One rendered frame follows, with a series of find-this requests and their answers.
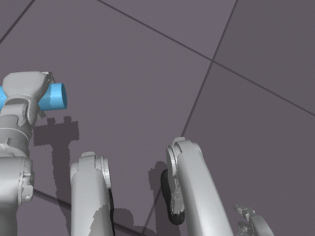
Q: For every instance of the left robot arm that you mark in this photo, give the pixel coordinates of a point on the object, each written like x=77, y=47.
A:
x=17, y=119

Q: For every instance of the can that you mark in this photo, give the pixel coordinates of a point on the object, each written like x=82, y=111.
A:
x=54, y=98

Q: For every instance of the right robot foot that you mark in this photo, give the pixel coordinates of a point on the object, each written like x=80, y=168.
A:
x=175, y=219

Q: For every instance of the right robot hand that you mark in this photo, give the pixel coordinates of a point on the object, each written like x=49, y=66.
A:
x=257, y=226

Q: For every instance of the left robot hand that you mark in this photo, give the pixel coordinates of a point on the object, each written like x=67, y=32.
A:
x=32, y=83

